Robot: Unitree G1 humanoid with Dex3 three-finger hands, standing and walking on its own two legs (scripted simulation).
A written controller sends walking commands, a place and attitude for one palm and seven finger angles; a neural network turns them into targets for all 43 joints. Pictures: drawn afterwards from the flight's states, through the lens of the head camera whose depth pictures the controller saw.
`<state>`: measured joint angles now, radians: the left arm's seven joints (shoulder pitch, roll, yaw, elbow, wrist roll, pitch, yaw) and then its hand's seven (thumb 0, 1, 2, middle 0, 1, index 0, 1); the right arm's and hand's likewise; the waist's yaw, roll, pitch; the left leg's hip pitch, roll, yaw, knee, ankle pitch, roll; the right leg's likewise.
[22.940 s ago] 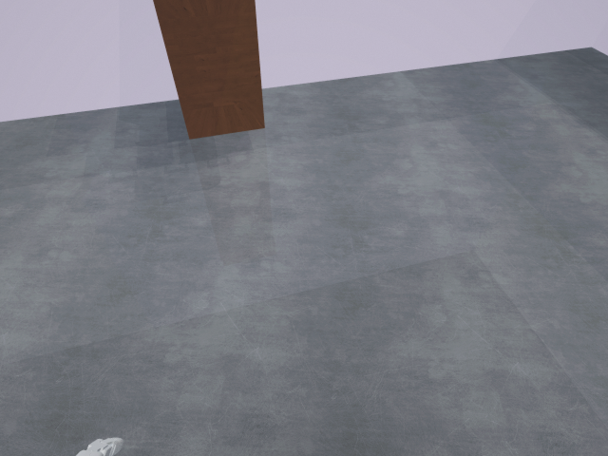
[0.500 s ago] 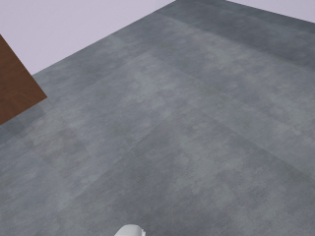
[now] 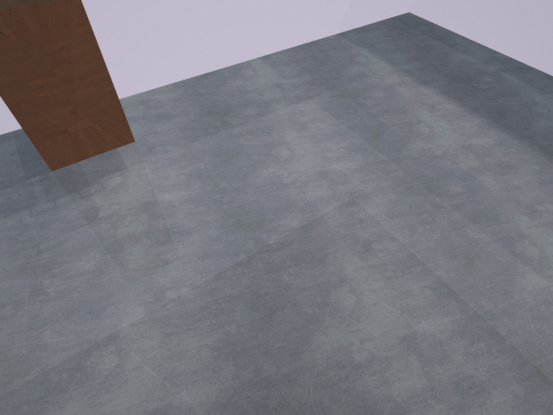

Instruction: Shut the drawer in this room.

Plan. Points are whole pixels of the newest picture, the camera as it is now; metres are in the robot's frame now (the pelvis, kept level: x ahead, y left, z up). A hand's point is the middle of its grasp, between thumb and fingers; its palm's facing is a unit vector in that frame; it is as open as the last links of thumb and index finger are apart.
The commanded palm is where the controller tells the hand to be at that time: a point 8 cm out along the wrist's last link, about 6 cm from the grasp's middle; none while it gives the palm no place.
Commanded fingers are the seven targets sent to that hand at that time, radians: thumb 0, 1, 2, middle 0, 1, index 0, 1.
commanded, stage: turn or walk to find it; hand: left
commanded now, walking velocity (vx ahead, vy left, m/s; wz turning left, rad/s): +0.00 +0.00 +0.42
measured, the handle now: out of the picture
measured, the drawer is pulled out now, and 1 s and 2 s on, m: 0.22 0.22 0.22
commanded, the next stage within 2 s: stand and wait in 0.08 s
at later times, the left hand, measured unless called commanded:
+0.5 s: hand out of the picture -0.01 +0.17 -0.18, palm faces +0.13 -0.97 -0.20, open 7.3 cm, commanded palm none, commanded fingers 0.00 0.90 0.90 -0.20 -0.30 -0.20 -0.30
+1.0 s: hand out of the picture -0.03 +0.18 -0.19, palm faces +0.22 -0.96 -0.19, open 7.3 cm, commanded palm none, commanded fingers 0.00 0.90 0.90 -0.20 -0.30 -0.20 -0.30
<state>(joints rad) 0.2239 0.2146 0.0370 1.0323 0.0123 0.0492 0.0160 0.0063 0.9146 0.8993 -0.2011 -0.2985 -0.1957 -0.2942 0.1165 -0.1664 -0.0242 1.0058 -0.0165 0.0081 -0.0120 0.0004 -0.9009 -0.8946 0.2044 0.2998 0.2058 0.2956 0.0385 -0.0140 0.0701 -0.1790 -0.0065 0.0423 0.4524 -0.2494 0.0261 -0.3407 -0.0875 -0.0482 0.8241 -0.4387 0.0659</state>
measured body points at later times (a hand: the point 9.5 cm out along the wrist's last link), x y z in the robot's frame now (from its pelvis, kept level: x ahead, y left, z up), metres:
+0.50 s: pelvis -0.02 -0.01 -0.01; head +0.00 -0.01 +0.44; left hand -0.02 +0.22 -0.17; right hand +0.02 -0.24 -0.16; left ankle -0.03 +0.11 -0.74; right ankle -0.02 -0.13 -0.73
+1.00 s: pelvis -0.04 -0.01 -0.01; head -0.01 +0.01 +0.44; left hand -0.04 +0.23 -0.17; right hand +0.01 -0.24 -0.16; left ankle -0.03 +0.11 -0.74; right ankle -0.02 -0.13 -0.74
